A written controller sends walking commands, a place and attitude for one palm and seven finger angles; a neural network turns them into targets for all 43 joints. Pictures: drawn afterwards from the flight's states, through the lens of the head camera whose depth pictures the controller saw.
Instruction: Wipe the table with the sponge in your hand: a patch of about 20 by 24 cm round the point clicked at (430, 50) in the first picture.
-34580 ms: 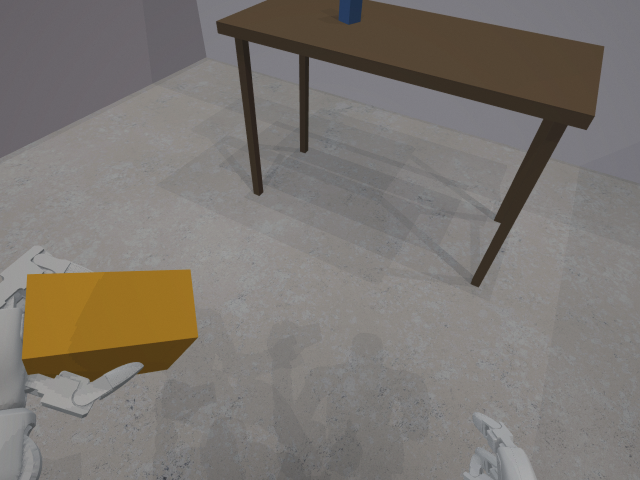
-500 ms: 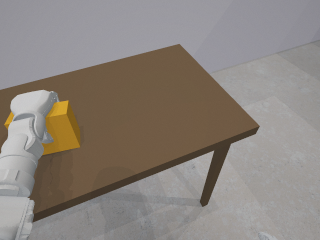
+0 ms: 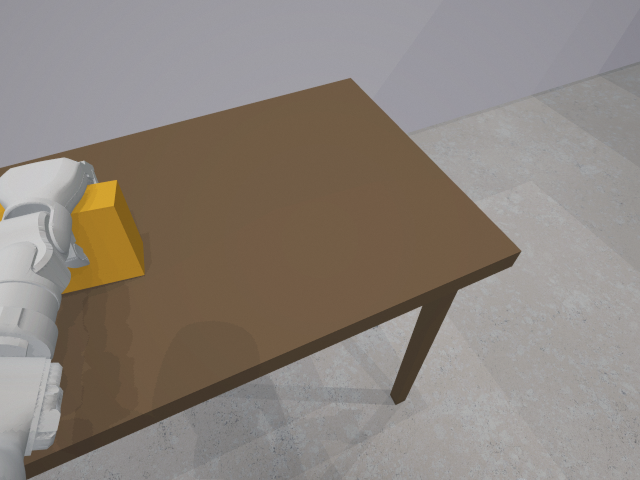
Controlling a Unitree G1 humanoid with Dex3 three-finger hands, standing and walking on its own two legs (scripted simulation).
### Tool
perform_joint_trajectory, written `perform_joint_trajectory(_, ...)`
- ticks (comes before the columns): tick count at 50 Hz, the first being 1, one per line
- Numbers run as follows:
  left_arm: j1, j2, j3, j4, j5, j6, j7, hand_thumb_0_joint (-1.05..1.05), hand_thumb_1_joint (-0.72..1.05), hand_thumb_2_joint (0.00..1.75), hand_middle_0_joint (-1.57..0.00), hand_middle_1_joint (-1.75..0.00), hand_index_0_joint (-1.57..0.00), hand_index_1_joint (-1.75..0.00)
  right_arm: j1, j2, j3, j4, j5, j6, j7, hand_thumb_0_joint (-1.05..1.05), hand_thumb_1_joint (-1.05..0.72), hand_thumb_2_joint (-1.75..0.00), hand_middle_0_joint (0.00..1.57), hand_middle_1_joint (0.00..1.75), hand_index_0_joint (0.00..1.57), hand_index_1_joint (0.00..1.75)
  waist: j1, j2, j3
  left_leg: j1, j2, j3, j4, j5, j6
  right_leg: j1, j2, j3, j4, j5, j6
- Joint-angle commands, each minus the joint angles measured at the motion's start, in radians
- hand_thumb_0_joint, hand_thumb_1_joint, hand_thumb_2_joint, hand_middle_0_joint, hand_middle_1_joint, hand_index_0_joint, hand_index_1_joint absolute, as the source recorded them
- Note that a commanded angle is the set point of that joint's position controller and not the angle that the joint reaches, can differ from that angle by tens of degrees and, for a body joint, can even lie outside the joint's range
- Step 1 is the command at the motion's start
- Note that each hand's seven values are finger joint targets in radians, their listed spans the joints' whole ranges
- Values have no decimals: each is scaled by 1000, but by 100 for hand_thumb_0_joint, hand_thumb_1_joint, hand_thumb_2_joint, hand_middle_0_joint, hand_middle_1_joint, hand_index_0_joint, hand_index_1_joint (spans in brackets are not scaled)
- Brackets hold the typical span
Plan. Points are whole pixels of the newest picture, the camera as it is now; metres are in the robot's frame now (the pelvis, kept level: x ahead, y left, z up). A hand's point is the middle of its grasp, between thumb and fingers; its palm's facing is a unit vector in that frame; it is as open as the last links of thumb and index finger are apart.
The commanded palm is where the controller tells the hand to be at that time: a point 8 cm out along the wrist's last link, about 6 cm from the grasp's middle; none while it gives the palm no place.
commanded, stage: slide across to the middle lane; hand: left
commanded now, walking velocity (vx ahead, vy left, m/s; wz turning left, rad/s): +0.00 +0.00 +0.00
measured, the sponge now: (82, 251) +0.39 +0.35 +0.06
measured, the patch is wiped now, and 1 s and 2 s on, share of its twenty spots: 0.55 0.55 0.70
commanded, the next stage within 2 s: wipe back along the middle lane in 0.74 s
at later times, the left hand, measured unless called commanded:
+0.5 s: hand (75, 203) +0.43 +0.34 +0.11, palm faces -0.04 +0.01 -1.00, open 10.4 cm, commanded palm +0.42 +0.32 +0.17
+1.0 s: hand (127, 191) +0.46 +0.29 +0.11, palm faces -0.02 -0.02 -1.00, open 10.4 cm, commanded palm +0.42 +0.27 +0.16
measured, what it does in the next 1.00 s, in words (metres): stands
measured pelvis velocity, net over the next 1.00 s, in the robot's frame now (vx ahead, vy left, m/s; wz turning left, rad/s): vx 0.04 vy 0.02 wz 0.02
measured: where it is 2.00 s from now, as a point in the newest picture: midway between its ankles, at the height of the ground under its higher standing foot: outside the picture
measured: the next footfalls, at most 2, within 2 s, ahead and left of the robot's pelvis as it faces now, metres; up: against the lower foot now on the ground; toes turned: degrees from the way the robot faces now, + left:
none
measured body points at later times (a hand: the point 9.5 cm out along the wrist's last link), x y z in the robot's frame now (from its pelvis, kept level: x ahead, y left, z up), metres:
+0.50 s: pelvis +0.02 +0.03 +0.00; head +0.05 +0.02 +0.45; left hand +0.43 +0.34 +0.17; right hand +0.14 -0.23 -0.13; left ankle +0.00 +0.10 -0.74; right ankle +0.01 -0.08 -0.74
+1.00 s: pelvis +0.04 +0.02 +0.00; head +0.07 +0.00 +0.45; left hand +0.45 +0.28 +0.16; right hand +0.18 -0.22 -0.13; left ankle +0.00 +0.10 -0.74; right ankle +0.01 -0.08 -0.74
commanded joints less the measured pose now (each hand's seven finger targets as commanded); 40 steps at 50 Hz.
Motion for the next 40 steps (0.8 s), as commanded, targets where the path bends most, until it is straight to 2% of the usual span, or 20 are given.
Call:
perform_joint_trajectory(1, -319, 341, 58, -53, 55, 30, 34, 0, 10, 130, -120, -160, -120, -160, 6, -155, -48, -93, 0, -26, -12, 0, -90, -90, 20, 30, 20, 30, -12, -59, -206, 26, 2, -15, -60, 111, 27, 156, -42, 82, -66, 99, -3)
perform_joint_trajectory(3, -322, 289, 5, -40, 66, 32, 32, 0, 10, 130, -120, -160, -120, -160, 22, -152, -51, -93, -2, -24, -7, 0, -90, -90, 20, 30, 20, 30, -21, -34, -197, 46, 3, -13, -51, 121, 25, 131, -41, 70, -61, 103, -2)
perform_joint_trajectory(5, -310, 308, 24, -35, 68, 31, 34, 0, 10, 130, -120, -160, -120, -160, 28, -154, -52, -94, -4, -20, -5, 0, -90, -90, 20, 30, 20, 30, -11, -28, -221, 54, 5, -18, -50, 141, 22, 140, -39, 69, -57, 113, -7)
perform_joint_trajectory(6, -311, 288, 26, -77, 53, 20, 31, 0, 10, 130, -120, -160, -120, -160, 15, -148, -54, -101, -4, -21, -6, 0, -90, -90, 20, 30, 20, 30, -1, -16, -250, 75, 7, -20, -54, 176, 22, 152, -39, 71, -56, 141, -12)
perform_joint_trajectory(8, -323, 231, -19, -105, 38, 19, 32, 0, 10, 130, -120, -160, -120, -160, 20, -144, -56, -104, -4, -22, -6, 0, -90, -90, 20, 30, 20, 30, -12, -21, -248, 101, 12, -22, -53, 182, 20, 147, -39, 62, -59, 140, -7)
perform_joint_trajectory(11, -355, 221, 2, -174, 5, 10, 41, 0, 10, 130, -120, -160, -120, -160, 0, -137, -59, -103, -2, -30, -10, 0, -90, -90, 20, 30, 20, 30, -8, -33, -274, 142, 20, -33, -62, 227, 19, 155, -38, 62, -62, 165, -10)
perform_joint_trajectory(13, -368, 175, -36, -203, -10, 18, 48, 0, 10, 130, -120, -160, -120, -160, -1, -134, -60, -95, -1, -33, -8, 0, -90, -90, 20, 30, 20, 30, -13, -11, -258, 174, 22, -40, -67, 230, 11, 138, -37, 51, -64, 145, -8)
perform_joint_trajectory(16, -370, 150, -31, -269, -35, 35, 58, 0, 10, 130, -120, -160, -120, -160, -33, -127, -60, -93, 0, -44, -6, 0, -90, -90, 20, 30, 20, 30, 1, 7, -278, 225, 27, -57, -75, 294, -3, 138, -34, 45, -63, 162, -15)
perform_joint_trajectory(17, -385, 112, -70, -279, -39, 47, 58, 0, 10, 130, -120, -160, -120, -160, -28, -128, -62, -89, -2, -45, -4, 0, -90, -90, 20, 30, 20, 30, -12, -5, -265, 240, 27, -56, -70, 292, -3, 136, -34, 41, -67, 161, -11)
perform_joint_trajectory(20, -416, 96, -88, -305, -41, 88, 57, 0, 10, 130, -120, -160, -120, -160, -51, -124, -56, -82, 1, -47, -2, 0, -90, -90, 20, 30, 20, 30, -14, -9, -246, 258, 30, -75, -85, 289, -19, 123, -34, 27, -67, 141, -10)
perform_joint_trajectory(21, -451, 76, -99, -340, -51, 91, 51, 0, 10, 130, -120, -160, -120, -160, -70, -118, -52, -86, 1, -55, -4, 0, -90, -90, 20, 30, 20, 30, -13, 15, -259, 281, 32, -85, -89, 315, -24, 109, -33, 26, -62, 145, -14)
perform_joint_trajectory(24, -465, 34, -140, -328, -38, 132, 44, 0, 10, 130, -120, -160, -120, -160, -62, -115, -51, -78, -5, -51, 1, 0, -90, -90, 20, 30, 20, 30, -21, 10, -260, 311, 31, -89, -75, 353, -35, 106, -32, 15, -56, 161, -13)
perform_joint_trajectory(26, -477, 53, -112, -332, -43, 148, 40, 0, 10, 130, -120, -160, -120, -160, -82, -114, -44, -84, -7, -50, -2, 0, -90, -90, 20, 30, 20, 30, -10, 9, -269, 307, 30, -90, -78, 380, -40, 117, -32, 16, -55, 177, -19)
perform_joint_trajectory(27, -461, 31, -130, -318, -41, 160, 37, 0, 10, 130, -120, -160, -120, -160, -74, -113, -45, -83, -11, -47, 1, 0, -90, -90, 20, 30, 20, 30, -10, -3, -273, 315, 30, -90, -75, 394, -43, 129, -33, 10, -52, 185, -16)
perform_joint_trajectory(32, -495, 17, -136, -301, -20, 200, 32, 0, 10, 130, -120, -160, -120, -160, -86, -108, -37, -89, -18, -33, 7, 0, -90, -90, 20, 30, 20, 30, -6, 4, -278, 330, 37, -97, -65, 479, -62, 123, -31, 1, -40, 209, -18)
perform_joint_trajectory(33, -530, -31, -178, -319, -21, 206, 30, 0, 10, 130, -120, -160, -120, -160, -93, -101, -36, -94, -17, -32, 10, 0, -90, -90, 20, 30, 20, 30, -16, 4, -295, 341, 38, -96, -56, 486, -63, 116, -34, 1, -36, 216, -14)
perform_joint_trajectory(34, -520, -5, -149, -325, -13, 208, 34, 0, 10, 130, -120, -160, -120, -160, -87, -104, -41, -93, -20, -30, 12, 0, -90, -90, 20, 30, 20, 30, -8, 7, -323, 354, 41, -97, -50, 517, -64, 123, -33, 3, -33, 227, -16)
perform_joint_trajectory(36, -495, -20, -143, -335, -16, 220, 35, 0, 10, 130, -120, -160, -120, -160, -101, -101, -36, -104, -25, -27, 17, 0, -90, -90, 20, 30, 20, 30, 7, 21, -348, 367, 45, -105, -38, 616, -76, 129, -32, 2, -23, 262, -20)
perform_joint_trajectory(37, -495, -71, -185, -343, -19, 229, 35, 0, 10, 130, -120, -160, -120, -160, -99, -97, -38, -107, -27, -23, 21, 0, -90, -90, 20, 30, 20, 30, -1, 16, -347, 377, 45, -103, -30, 628, -74, 128, -33, -1, -21, 266, -15)
perform_joint_trajectory(40, -493, -75, -177, -335, -12, 257, 46, 0, 10, 130, -120, -160, -120, -160, -105, -98, -42, -100, -27, -12, 28, 0, -90, -90, 20, 30, 20, 30, -3, -22, -356, 368, 46, -94, -21, 632, -70, 138, -33, 1, -18, 290, -11)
